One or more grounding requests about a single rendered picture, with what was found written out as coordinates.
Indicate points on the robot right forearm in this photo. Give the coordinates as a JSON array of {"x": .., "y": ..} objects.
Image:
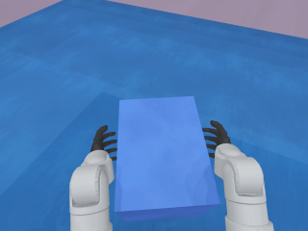
[{"x": 244, "y": 190}]

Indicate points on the robot right hand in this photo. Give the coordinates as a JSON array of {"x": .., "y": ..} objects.
[{"x": 221, "y": 136}]

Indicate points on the robot left forearm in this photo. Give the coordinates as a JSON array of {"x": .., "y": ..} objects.
[{"x": 89, "y": 196}]

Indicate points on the carton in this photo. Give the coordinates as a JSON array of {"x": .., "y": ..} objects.
[{"x": 163, "y": 168}]

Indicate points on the robot left hand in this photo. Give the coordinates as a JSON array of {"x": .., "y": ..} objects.
[{"x": 98, "y": 143}]

